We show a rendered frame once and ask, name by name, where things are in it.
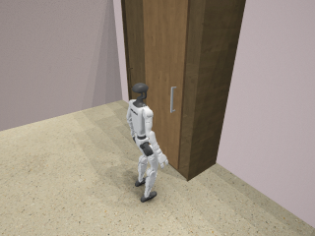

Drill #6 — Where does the right robot shin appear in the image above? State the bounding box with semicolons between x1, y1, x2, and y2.
144;171;158;197

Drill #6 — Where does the right robot hand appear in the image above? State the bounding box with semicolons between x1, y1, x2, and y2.
157;154;168;169

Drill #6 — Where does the robot left upper arm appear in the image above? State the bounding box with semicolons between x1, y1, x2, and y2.
126;99;136;122

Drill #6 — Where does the robot left forearm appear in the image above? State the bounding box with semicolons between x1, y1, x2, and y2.
127;119;135;132

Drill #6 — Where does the humanoid robot head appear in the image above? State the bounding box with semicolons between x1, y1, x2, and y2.
132;83;149;108

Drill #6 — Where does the left robot hand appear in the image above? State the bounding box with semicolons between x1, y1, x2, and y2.
130;131;138;138

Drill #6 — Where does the handle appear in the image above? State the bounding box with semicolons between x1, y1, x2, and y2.
170;87;177;113
128;68;132;88

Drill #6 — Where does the robot right upper arm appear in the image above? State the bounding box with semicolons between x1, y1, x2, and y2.
143;107;154;138

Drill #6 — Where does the wardrobe door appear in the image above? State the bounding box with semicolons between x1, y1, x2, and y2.
125;0;147;104
143;0;191;170

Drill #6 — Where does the robot right forearm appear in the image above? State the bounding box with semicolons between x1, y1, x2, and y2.
149;132;162;156

